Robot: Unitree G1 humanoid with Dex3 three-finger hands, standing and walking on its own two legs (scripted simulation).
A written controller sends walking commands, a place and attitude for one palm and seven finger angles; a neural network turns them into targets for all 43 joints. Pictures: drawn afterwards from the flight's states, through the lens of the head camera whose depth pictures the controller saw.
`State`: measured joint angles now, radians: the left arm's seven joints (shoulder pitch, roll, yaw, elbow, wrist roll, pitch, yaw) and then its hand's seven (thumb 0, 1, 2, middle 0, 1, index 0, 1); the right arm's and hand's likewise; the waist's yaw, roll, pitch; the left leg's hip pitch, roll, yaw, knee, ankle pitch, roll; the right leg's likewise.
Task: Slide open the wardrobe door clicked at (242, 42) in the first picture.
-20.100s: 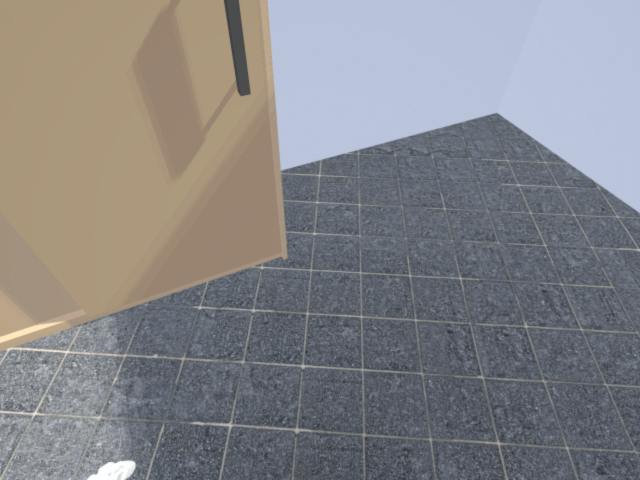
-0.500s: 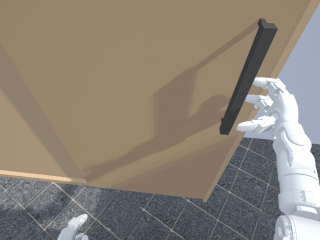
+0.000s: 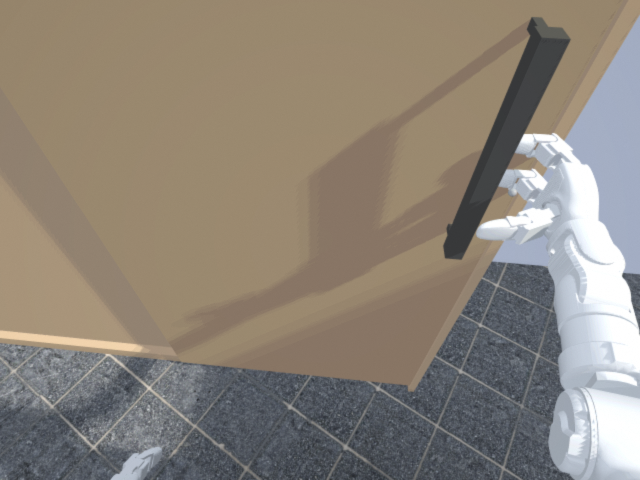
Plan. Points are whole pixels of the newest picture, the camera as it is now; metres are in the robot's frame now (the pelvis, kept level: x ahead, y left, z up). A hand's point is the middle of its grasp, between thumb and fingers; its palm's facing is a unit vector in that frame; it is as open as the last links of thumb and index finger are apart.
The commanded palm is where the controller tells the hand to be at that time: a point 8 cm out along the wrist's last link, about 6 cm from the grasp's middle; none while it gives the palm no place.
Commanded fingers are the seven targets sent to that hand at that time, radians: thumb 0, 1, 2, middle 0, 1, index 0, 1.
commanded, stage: slide the fingers in behind the handle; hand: right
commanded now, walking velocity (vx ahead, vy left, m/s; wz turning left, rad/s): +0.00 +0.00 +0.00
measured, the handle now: (486, 161) +0.48 -0.16 +0.16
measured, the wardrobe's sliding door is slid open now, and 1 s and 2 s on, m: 0.00 0.00 0.00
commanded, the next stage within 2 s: grip the handle and tug to test in 1.70 s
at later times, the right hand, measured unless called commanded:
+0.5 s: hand (495, 197) +0.43 -0.17 +0.15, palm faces +0.02 +1.00 +0.01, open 13.9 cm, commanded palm +0.41 -0.21 +0.15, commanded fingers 0.00 0.50 -0.30 0.30 1.20 0.30 1.20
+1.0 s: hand (473, 195) +0.43 -0.14 +0.15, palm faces +0.00 +1.00 +0.01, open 14.0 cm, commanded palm +0.40 -0.19 +0.15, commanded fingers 0.00 0.50 -0.30 0.30 1.20 0.30 1.20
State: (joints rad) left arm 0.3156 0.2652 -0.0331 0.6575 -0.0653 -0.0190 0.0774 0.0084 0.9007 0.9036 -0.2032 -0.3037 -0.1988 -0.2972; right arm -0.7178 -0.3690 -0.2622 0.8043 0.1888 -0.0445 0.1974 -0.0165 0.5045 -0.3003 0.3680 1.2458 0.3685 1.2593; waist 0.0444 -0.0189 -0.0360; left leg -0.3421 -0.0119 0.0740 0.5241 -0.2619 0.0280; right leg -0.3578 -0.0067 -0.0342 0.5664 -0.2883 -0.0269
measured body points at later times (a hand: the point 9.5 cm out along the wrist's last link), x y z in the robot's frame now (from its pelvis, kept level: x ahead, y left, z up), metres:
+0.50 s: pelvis +0.00 +0.00 +0.00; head +0.02 +0.00 +0.45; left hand +0.11 +0.25 -0.11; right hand +0.43 -0.22 +0.15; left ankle +0.00 +0.10 -0.73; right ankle +0.00 -0.10 -0.73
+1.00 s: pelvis +0.01 +0.00 +0.00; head +0.02 +0.00 +0.45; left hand +0.13 +0.24 -0.11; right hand +0.43 -0.19 +0.15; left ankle +0.00 +0.10 -0.73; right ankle +0.00 -0.10 -0.73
